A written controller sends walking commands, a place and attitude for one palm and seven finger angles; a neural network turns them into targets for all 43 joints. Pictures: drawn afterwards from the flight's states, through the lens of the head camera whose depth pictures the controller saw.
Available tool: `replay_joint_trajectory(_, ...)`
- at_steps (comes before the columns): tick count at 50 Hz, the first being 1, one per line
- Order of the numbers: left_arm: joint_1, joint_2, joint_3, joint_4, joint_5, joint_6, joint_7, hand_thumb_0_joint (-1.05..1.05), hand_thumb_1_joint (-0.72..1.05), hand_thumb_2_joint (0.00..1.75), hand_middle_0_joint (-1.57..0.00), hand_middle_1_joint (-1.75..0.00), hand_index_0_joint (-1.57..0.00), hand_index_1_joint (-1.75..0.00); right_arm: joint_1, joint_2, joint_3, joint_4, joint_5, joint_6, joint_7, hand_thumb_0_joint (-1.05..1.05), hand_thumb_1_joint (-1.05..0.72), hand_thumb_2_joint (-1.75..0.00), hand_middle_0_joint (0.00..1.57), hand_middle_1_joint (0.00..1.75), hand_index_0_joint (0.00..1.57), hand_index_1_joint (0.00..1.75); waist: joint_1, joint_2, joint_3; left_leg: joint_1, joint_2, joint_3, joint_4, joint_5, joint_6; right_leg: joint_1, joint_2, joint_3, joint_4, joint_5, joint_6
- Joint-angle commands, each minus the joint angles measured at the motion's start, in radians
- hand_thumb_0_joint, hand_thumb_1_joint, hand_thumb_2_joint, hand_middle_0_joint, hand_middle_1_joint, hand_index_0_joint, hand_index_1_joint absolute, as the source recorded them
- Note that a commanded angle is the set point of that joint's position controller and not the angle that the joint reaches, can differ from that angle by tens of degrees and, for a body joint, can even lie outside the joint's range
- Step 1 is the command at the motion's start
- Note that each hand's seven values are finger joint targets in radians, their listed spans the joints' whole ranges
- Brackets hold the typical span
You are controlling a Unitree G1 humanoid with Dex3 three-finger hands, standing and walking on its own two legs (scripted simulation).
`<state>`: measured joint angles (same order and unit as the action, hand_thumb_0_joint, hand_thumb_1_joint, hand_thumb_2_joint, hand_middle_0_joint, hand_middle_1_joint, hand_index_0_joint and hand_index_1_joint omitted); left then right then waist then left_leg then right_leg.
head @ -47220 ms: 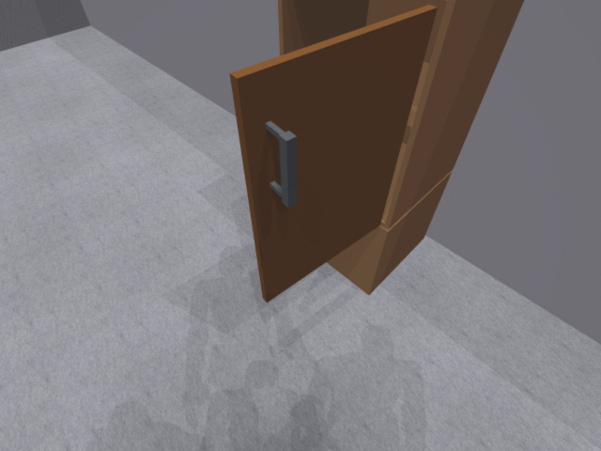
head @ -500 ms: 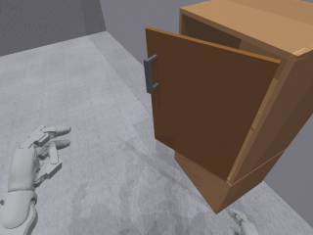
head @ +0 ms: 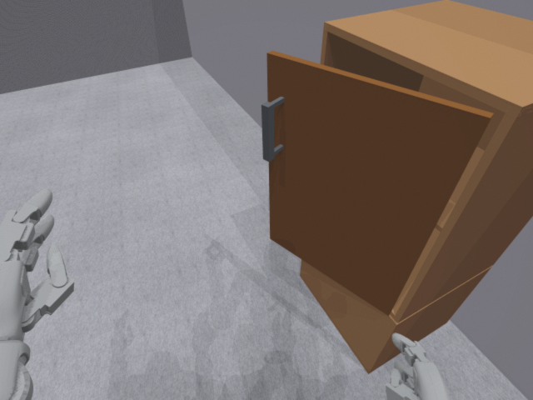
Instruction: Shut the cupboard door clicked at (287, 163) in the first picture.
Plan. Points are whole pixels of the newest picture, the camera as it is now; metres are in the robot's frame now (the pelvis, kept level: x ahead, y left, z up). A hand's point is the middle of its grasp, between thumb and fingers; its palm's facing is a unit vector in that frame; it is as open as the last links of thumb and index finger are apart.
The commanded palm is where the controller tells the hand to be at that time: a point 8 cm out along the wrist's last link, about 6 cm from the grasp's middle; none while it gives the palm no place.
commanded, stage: step back with the hand held close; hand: left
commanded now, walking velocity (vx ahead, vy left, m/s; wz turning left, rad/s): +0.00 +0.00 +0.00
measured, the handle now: (273, 129) +0.65 +0.07 +0.09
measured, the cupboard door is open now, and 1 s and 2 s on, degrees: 22 22 22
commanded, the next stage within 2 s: stop stepping back and stand still in 1.46 s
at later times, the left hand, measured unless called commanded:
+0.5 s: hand (53, 291) +0.18 +0.27 +0.16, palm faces +0.36 -0.78 -0.51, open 7.4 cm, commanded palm +0.12 +0.31 +0.17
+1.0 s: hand out of the picture +0.08 +0.26 +0.17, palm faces +0.46 -0.76 -0.46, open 7.4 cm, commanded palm +0.02 +0.30 +0.17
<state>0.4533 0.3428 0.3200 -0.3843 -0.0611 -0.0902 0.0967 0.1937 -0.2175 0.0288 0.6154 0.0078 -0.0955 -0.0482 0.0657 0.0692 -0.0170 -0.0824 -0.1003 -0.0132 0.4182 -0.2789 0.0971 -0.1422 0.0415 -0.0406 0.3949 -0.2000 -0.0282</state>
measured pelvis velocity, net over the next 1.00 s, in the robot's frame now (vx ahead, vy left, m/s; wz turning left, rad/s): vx -0.12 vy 0.00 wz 0.00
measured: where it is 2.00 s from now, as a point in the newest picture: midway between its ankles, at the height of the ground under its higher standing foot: outside the picture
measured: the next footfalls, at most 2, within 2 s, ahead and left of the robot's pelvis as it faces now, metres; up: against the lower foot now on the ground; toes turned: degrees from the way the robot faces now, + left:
left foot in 1.48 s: -0.23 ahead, +0.19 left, +0.00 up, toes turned +2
right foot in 1.66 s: -0.21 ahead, -0.08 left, +0.00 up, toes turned +3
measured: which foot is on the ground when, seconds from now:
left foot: down 0.00-1.00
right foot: down 0.00-1.00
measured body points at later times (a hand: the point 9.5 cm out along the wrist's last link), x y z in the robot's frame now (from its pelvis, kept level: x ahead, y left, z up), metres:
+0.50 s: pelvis -0.03 +0.01 -0.02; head -0.02 +0.00 +0.43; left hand +0.15 +0.31 +0.19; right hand +0.14 -0.25 -0.10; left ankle -0.03 +0.05 -0.74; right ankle +0.01 -0.10 -0.74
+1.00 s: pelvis -0.12 +0.00 -0.02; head -0.13 +0.01 +0.43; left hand +0.05 +0.30 +0.20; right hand +0.03 -0.27 -0.09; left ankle -0.03 +0.05 -0.74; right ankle -0.06 -0.11 -0.74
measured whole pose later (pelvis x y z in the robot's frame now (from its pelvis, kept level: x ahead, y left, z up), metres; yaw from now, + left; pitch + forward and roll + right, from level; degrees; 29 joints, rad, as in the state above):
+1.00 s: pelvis -0.12 +0.00 -0.02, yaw +0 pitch +1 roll -2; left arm 0.54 0.45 0.47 -0.51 -0.03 -0.26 0.16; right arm 0.26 -0.27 -0.01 0.55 0.00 -0.01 -0.08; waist -0.01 0.01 -0.05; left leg -0.47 -0.06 0.04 0.67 -0.27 0.09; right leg -0.41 0.04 -0.06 0.62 -0.22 -0.03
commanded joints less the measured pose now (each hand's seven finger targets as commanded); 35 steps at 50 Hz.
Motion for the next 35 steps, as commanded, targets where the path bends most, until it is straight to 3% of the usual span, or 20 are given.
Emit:
replay_joint_trajectory(1, -0.079, 0.198, 0.148, -0.190, -0.007, -0.066, 0.016, 0.00, 0.90, 0.90, -0.20, -0.30, -0.20, -0.30, -0.118, -0.112, -0.044, -0.150, 0.003, -0.041, -0.005, 0.00, -0.90, -0.90, 0.20, 0.30, 0.20, 0.30, -0.004, 0.033, -0.006, -0.130, 0.136, -0.086, -0.097, 0.289, -0.141, 0.091, -0.039, 0.030, -0.024, 0.125, -0.015)
replay_joint_trajectory(3, -0.078, 0.180, 0.135, -0.163, -0.008, -0.064, 0.010, 0.00, 0.90, 0.90, -0.20, -0.30, -0.20, -0.30, -0.116, -0.115, -0.047, -0.150, 0.006, -0.031, -0.001, 0.00, -0.90, -0.90, 0.20, 0.30, 0.20, 0.30, -0.011, -0.002, 0.016, -0.132, 0.139, -0.083, -0.100, 0.258, -0.139, 0.069, -0.037, 0.027, -0.030, 0.100, -0.012)
replay_joint_trajectory(6, -0.070, 0.184, 0.140, -0.165, -0.012, -0.068, 0.004, 0.00, 0.90, 0.90, -0.20, -0.30, -0.20, -0.30, -0.114, -0.119, -0.055, -0.156, 0.007, -0.027, 0.000, 0.00, -0.90, -0.90, 0.20, 0.30, 0.20, 0.30, -0.006, -0.016, -0.032, -0.118, 0.136, -0.072, -0.091, 0.274, -0.130, 0.088, -0.042, 0.032, -0.028, 0.117, -0.011)
replay_joint_trajectory(7, -0.192, 0.312, 0.276, -0.244, -0.014, -0.115, 0.017, 0.00, 0.90, 0.90, -0.20, -0.30, -0.20, -0.30, -0.109, -0.160, -0.071, -0.197, 0.015, -0.012, -0.004, 0.00, -0.90, -0.90, 0.20, 0.30, 0.20, 0.30, -0.040, -0.001, -0.023, -0.258, 0.160, -0.108, -0.064, 0.132, -0.099, 0.109, -0.097, 0.150, -0.002, 0.188, -0.027)
replay_joint_trajectory(8, -0.082, 0.240, 0.226, -0.167, -0.025, -0.126, 0.013, 0.00, 0.90, 0.90, -0.20, -0.30, -0.20, -0.30, -0.090, -0.143, -0.073, -0.177, 0.011, -0.002, -0.010, 0.00, -0.90, -0.90, 0.20, 0.30, 0.20, 0.30, -0.043, -0.059, -0.056, -0.238, 0.143, -0.110, -0.022, 0.098, -0.091, 0.075, -0.150, 0.177, -0.005, 0.190, -0.045)
replay_joint_trajectory(11, -0.028, 0.203, 0.178, -0.197, -0.019, -0.142, 0.012, 0.00, 0.90, 0.90, -0.20, -0.30, -0.20, -0.30, -0.094, -0.145, -0.081, -0.176, 0.010, 0.018, -0.003, 0.00, -0.90, -0.90, 0.20, 0.30, 0.20, 0.30, -0.055, -0.061, -0.110, -0.206, 0.135, -0.108, 0.083, 0.131, -0.101, 0.012, -0.223, 0.245, 0.010, 0.224, -0.084)
replay_joint_trajectory(14, 0.011, 0.241, 0.210, -0.252, -0.015, -0.154, 0.026, 0.00, 0.90, 0.90, -0.20, -0.30, -0.20, -0.30, -0.086, -0.152, -0.092, -0.184, 0.014, 0.031, -0.005, 0.00, -0.90, -0.90, 0.20, 0.30, 0.20, 0.30, -0.058, -0.034, -0.169, -0.213, 0.149, -0.109, 0.121, 0.214, -0.102, 0.006, -0.241, 0.237, 0.078, 0.290, -0.088)
replay_joint_trajectory(17, 0.064, 0.256, 0.233, -0.282, -0.018, -0.158, 0.035, 0.00, 0.90, 0.90, -0.20, -0.30, -0.20, -0.30, -0.083, -0.154, -0.098, -0.206, 0.022, 0.050, -0.013, 0.00, -0.90, -0.90, 0.20, 0.30, 0.20, 0.30, -0.060, -0.041, -0.191, -0.214, 0.173, -0.123, 0.108, 0.336, -0.111, -0.016, -0.214, 0.200, 0.167, 0.341, -0.067)
replay_joint_trajectory(19, 0.073, 0.298, 0.277, -0.311, -0.017, -0.160, 0.039, 0.00, 0.90, 0.90, -0.20, -0.30, -0.20, -0.30, -0.092, -0.160, -0.099, -0.214, 0.018, 0.060, -0.021, 0.00, -0.90, -0.90, 0.20, 0.30, 0.20, 0.30, -0.051, 0.010, -0.196, -0.230, 0.203, -0.147, 0.067, 0.468, -0.124, -0.019, -0.165, 0.153, 0.231, 0.333, -0.036)
replay_joint_trajectory(22, 0.085, 0.288, 0.274, -0.322, -0.021, -0.158, 0.035, 0.00, 0.90, 0.90, -0.20, -0.30, -0.20, -0.30, -0.085, -0.157, -0.102, -0.237, 0.008, 0.069, -0.028, 0.00, -0.90, -0.90, 0.20, 0.30, 0.20, 0.30, -0.047, 0.052, -0.175, -0.196, 0.269, -0.181, 0.017, 0.716, -0.140, -0.084, -0.090, 0.099, 0.306, 0.115, 0.009)
replay_joint_trajectory(24, 0.070, 0.293, 0.285, -0.320, -0.016, -0.160, 0.031, 0.00, 0.90, 0.90, -0.20, -0.30, -0.20, -0.30, -0.086, -0.164, -0.110, -0.236, -0.006, 0.063, -0.023, 0.00, -0.90, -0.90, 0.20, 0.30, 0.20, 0.30, -0.041, 0.072, -0.144, -0.215, 0.301, -0.200, -0.026, 0.754, -0.143, -0.094, -0.057, 0.067, 0.333, -0.047, 0.019)
replay_joint_trajectory(25, 0.063, 0.267, 0.265, -0.313, -0.016, -0.164, 0.029, 0.00, 0.90, 0.90, -0.20, -0.30, -0.20, -0.30, -0.079, -0.159, -0.111, -0.238, -0.012, 0.061, -0.022, 0.00, -0.90, -0.90, 0.20, 0.30, 0.20, 0.30, -0.043, 0.066, -0.125, -0.248, 0.308, -0.198, -0.038, 0.761, -0.150, -0.075, -0.052, 0.056, 0.344, -0.082, 0.019)
replay_joint_trajectory(27, 0.045, 0.246, 0.251, -0.269, -0.010, -0.165, 0.027, 0.00, 0.90, 0.90, -0.20, -0.30, -0.20, -0.30, -0.070, -0.166, -0.117, -0.237, -0.017, 0.061, -0.018, 0.00, -0.90, -0.90, 0.20, 0.30, 0.20, 0.30, -0.047, 0.053, -0.085, -0.340, 0.317, -0.187, -0.065, 0.634, -0.134, -0.025, -0.049, 0.055, 0.360, -0.093, 0.020)
replay_joint_trajectory(31, 0.042, 0.231, 0.227, -0.181, -0.001, -0.166, 0.028, 0.00, 0.90, 0.90, -0.20, -0.30, -0.20, -0.30, -0.074, -0.169, -0.106, -0.232, 0.002, 0.068, -0.020, 0.00, -0.90, -0.90, 0.20, 0.30, 0.20, 0.30, -0.062, -0.114, -0.048, -0.413, 0.293, -0.197, -0.032, 0.242, -0.054, -0.034, -0.095, 0.134, 0.252, 0.040, 0.010)
replay_joint_trajectory(33, 0.023, 0.233, 0.220, -0.193, -0.001, -0.176, 0.031, 0.00, 0.90, 0.90, -0.20, -0.30, -0.20, -0.30, -0.085, -0.173, -0.101, -0.232, 0.009, 0.070, -0.019, 0.00, -0.90, -0.90, 0.20, 0.30, 0.20, 0.30, -0.066, -0.106, -0.094, -0.396, 0.251, -0.179, 0.011, 0.159, -0.057, -0.041, -0.134, 0.184, 0.211, 0.129, -0.007)
replay_joint_trajectory(34, 0.020, 0.257, 0.239, -0.220, 0.003, -0.183, 0.036, 0.00, 0.90, 0.90, -0.20, -0.30, -0.20, -0.30, -0.086, -0.173, -0.100, -0.225, 0.005, 0.069, -0.017, 0.00, -0.90, -0.90, 0.20, 0.30, 0.20, 0.30, -0.065, -0.063, -0.135, -0.361, 0.244, -0.168, 0.027, 0.211, -0.061, -0.038, -0.155, 0.191, 0.208, 0.179, -0.012)
replay_joint_trajectory(35, 0.034, 0.245, 0.224, -0.239, -0.003, -0.184, 0.037, 0.00, 0.90, 0.90, -0.20, -0.30, -0.20, -0.30, -0.086, -0.159, -0.096, -0.231, 0.012, 0.069, -0.015, 0.00, -0.90, -0.90, 0.20, 0.30, 0.20, 0.30, -0.064, -0.086, -0.198, -0.327, 0.233, -0.156, 0.058, 0.214, -0.054, -0.033, -0.158, 0.194, 0.210, 0.171, -0.012)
